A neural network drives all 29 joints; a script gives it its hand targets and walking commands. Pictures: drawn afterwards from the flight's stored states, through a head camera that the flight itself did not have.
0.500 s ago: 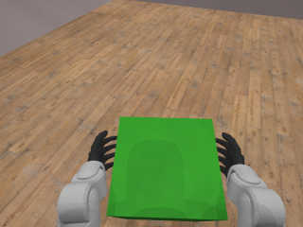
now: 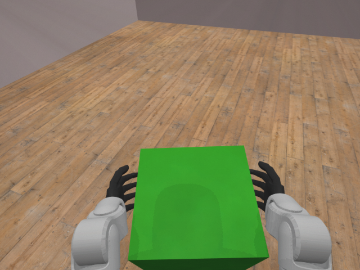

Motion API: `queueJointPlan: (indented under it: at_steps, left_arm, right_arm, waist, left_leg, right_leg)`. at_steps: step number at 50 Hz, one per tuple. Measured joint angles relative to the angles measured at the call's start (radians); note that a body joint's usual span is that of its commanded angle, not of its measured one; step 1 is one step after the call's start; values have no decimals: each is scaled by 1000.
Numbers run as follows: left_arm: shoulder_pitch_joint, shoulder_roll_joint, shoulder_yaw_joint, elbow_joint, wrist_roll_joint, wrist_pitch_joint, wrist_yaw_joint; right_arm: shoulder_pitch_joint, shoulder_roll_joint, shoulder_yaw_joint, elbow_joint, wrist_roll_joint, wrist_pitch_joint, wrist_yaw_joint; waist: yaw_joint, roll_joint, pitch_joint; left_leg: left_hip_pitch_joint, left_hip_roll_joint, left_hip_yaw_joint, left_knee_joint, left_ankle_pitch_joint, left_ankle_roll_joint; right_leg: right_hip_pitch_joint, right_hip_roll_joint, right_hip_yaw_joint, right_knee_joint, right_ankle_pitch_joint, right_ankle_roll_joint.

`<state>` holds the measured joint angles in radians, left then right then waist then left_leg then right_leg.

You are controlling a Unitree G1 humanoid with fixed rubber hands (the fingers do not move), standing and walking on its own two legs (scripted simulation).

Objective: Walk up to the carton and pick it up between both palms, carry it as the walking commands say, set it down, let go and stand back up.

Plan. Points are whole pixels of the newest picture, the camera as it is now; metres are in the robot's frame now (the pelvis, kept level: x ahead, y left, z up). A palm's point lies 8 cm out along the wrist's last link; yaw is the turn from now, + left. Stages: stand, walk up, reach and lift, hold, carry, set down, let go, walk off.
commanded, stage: carry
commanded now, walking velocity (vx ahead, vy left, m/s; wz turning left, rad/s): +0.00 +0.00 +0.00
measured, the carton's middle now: (193, 215) +0.25 +0.00 +0.02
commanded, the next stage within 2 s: none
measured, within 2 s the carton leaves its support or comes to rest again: neither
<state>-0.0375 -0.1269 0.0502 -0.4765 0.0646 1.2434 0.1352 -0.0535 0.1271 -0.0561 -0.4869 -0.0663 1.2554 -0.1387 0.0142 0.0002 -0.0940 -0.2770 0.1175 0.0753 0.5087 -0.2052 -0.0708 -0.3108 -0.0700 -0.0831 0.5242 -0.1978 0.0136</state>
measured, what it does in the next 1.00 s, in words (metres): stands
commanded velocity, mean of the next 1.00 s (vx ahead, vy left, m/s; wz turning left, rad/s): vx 0.00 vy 0.00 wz -0.43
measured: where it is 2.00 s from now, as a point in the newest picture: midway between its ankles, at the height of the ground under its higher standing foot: outside the picture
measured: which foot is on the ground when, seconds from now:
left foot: down 0.00-1.00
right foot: down 0.00-1.00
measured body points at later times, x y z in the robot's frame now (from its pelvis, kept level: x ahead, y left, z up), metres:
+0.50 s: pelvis +0.01 +0.01 +0.00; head +0.00 +0.01 +0.45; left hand +0.27 +0.16 +0.09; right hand +0.27 -0.15 +0.09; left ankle +0.03 +0.16 -0.73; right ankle +0.05 -0.13 -0.73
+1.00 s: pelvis +0.00 -0.01 -0.01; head -0.02 -0.02 +0.43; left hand +0.28 +0.09 +0.08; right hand +0.22 -0.21 +0.07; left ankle +0.02 +0.16 -0.72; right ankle +0.05 -0.13 -0.73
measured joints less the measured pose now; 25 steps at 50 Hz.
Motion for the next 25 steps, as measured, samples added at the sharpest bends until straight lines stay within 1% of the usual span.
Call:
queueJointPlan:
  at_steps: [3,6,8,11,14,19,25]
  left_arm:
    - [-12,0,2,7,1,9,2]
    - [-21,0,-2,7,2,14,5]
    - [-28,0,-2,-1,3,14,6]
    - [-29,0,-2,-3,3,3,6]
    - [-23,0,-4,-6,0,-5,6]
    - [-25,0,0,-19,1,-17,6]
    - [-31,0,10,-13,-1,-14,4]
  right_arm:
    - [6,0,-2,8,0,-8,3]
    - [15,1,-4,6,1,-17,5]
    - [16,0,-3,-1,2,-25,6]
    - [13,0,-3,-3,2,-34,6]
    - [14,0,-3,-9,4,-37,5]
    - [0,0,-1,-12,6,-46,5]
    - [-14,1,0,2,1,-42,6]
  waist:
    - [0,-26,12]
    - [-1,-37,23]
    - [0,-44,34]
    - [2,-40,40]
    - [3,-31,41]
    - [6,-17,30]
    - [9,-14,26]
  left_leg:
    - [6,-18,14,-8,3,10]
    - [1,-30,19,-16,3,22]
    - [-3,-39,22,-17,5,28]
    - [-10,-44,23,-10,0,32]
    - [-9,-45,20,-10,-5,31]
    - [-7,-37,23,-3,-17,25]
    - [-27,-7,49,53,-54,9]
  right_leg:
    - [-4,-17,15,6,-8,7]
    - [-9,-27,19,0,-15,7]
    - [-15,-35,24,-2,6,10]
    - [-21,-41,26,2,11,29]
    - [-20,-43,24,4,1,33]
    - [-22,-35,26,15,-13,31]
    - [-64,-10,56,74,-39,21]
